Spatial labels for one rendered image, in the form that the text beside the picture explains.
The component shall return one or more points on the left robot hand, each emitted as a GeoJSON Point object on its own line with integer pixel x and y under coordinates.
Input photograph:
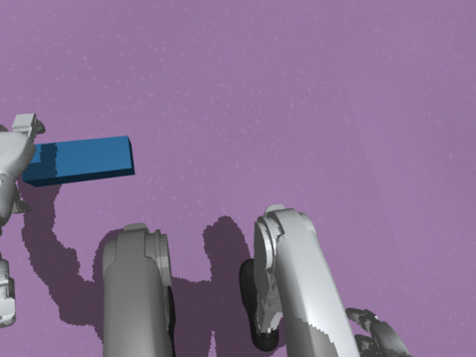
{"type": "Point", "coordinates": [17, 151]}

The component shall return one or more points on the right robot hand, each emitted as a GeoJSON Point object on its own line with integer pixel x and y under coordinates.
{"type": "Point", "coordinates": [385, 342]}

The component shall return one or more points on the carton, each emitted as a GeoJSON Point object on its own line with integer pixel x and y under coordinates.
{"type": "Point", "coordinates": [83, 160]}

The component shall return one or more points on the right robot foot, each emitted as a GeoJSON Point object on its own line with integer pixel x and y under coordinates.
{"type": "Point", "coordinates": [262, 341]}

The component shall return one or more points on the left robot arm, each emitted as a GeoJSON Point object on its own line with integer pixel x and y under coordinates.
{"type": "Point", "coordinates": [8, 190]}

